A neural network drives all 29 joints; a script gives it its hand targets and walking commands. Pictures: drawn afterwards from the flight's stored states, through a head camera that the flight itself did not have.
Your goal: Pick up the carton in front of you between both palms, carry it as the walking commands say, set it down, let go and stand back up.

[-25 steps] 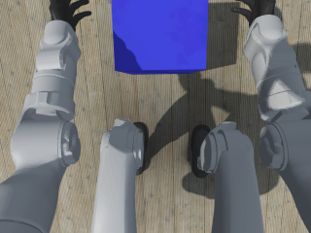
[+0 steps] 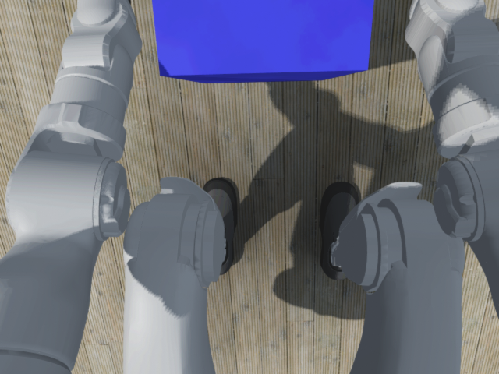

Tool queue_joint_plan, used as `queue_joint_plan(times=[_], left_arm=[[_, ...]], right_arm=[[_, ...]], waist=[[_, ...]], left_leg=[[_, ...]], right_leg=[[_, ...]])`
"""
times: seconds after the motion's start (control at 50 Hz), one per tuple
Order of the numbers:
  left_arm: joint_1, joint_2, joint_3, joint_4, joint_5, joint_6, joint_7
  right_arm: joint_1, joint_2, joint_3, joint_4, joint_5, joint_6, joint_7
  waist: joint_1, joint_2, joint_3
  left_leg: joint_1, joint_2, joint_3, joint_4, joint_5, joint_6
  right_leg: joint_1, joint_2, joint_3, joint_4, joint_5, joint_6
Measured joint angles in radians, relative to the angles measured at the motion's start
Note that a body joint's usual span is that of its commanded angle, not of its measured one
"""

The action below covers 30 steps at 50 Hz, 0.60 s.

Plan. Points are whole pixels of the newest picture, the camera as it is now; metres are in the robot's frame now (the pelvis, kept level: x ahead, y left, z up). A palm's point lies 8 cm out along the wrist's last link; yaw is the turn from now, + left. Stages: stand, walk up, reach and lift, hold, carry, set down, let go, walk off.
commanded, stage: reach and lift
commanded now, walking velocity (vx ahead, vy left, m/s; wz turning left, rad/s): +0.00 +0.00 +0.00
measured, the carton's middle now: out of the picture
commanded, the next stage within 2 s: none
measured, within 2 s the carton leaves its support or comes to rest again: leaves its support in 0.68 s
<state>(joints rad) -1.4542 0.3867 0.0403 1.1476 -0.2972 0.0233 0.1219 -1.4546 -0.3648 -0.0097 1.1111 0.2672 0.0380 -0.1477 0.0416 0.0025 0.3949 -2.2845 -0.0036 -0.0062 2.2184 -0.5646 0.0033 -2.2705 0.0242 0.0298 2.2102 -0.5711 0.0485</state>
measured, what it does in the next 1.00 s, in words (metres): rises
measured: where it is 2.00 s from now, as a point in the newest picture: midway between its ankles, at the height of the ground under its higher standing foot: (278, 244)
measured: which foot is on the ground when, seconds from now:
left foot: down 0.00-1.00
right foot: down 0.00-1.00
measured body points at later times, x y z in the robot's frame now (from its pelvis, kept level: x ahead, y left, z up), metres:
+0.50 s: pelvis -0.01 -0.01 +0.01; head +0.36 +0.01 +0.25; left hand +0.55 +0.19 -0.17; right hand +0.56 -0.12 -0.17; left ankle +0.11 +0.12 -0.33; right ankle +0.11 -0.13 -0.33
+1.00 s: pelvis +0.00 -0.02 +0.06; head +0.27 +0.01 +0.42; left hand +0.50 +0.19 -0.02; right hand +0.53 -0.11 -0.01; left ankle +0.11 +0.12 -0.33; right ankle +0.11 -0.14 -0.33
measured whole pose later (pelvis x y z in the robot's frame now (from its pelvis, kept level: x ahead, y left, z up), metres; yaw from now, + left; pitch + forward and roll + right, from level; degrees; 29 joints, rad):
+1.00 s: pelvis +0.00 -0.02 +0.06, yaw +2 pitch +41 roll +0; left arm -1.12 0.10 0.41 0.81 0.12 0.34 0.07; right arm -1.16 -0.05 -0.44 0.85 -0.14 0.31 -0.12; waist 0.04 -0.05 -0.08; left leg -2.19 -0.04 -0.05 1.98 -0.51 -0.05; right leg -2.18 0.07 0.04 2.00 -0.55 0.04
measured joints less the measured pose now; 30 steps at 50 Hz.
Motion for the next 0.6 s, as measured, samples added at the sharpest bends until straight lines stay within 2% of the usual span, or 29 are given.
queue_joint_plan(times=[0.18, 0.3, 0.34, 0.42, 0.5, 0.6], left_arm=[[0.015, -0.024, 0.034, 0.039, 0.048, -0.004, -0.013], [-0.017, -0.043, 0.006, 0.044, 0.043, -0.007, -0.019], [-0.035, -0.053, 0.011, 0.048, 0.045, -0.010, 0.001], [-0.058, -0.049, 0.000, 0.061, 0.040, -0.007, 0.005], [-0.086, -0.053, 0.039, 0.074, 0.078, 0.031, 0.000], [-0.049, -0.062, 0.089, 0.002, 0.123, 0.095, -0.017]], right_arm=[[-0.003, 0.034, -0.040, 0.060, -0.038, -0.004, 0.011], [-0.037, 0.058, -0.017, 0.074, -0.031, -0.010, 0.009], [-0.052, 0.076, -0.013, 0.074, -0.037, -0.012, 0.002], [-0.072, 0.081, -0.029, 0.087, -0.051, -0.020, -0.030], [-0.100, 0.088, -0.090, 0.106, -0.101, 0.011, -0.026], [-0.065, 0.101, -0.152, 0.034, -0.154, 0.076, -0.003]], waist=[[0.001, -0.015, -0.064], [0.000, -0.016, -0.047], [0.002, -0.015, -0.033], [0.002, -0.013, -0.012], [0.004, -0.016, 0.001], [0.005, -0.017, -0.011]], left_leg=[[-0.004, -0.007, -0.012, -0.034, 0.010, -0.017], [-0.003, -0.008, -0.016, -0.052, 0.026, -0.020], [0.001, -0.007, -0.015, -0.054, 0.029, -0.021], [0.009, -0.009, -0.013, -0.055, 0.034, -0.020], [0.013, -0.006, -0.010, -0.040, 0.033, -0.016], [0.001, 0.000, -0.004, -0.006, 0.022, -0.010]], right_leg=[[-0.006, -0.007, -0.012, -0.029, 0.008, -0.016], [-0.007, -0.007, -0.016, -0.046, 0.024, -0.021], [-0.004, -0.007, -0.015, -0.048, 0.027, -0.021], [0.005, -0.008, -0.013, -0.047, 0.030, -0.020], [0.007, -0.003, -0.010, -0.033, 0.033, -0.018], [-0.007, 0.005, -0.003, -0.001, 0.026, -0.014]])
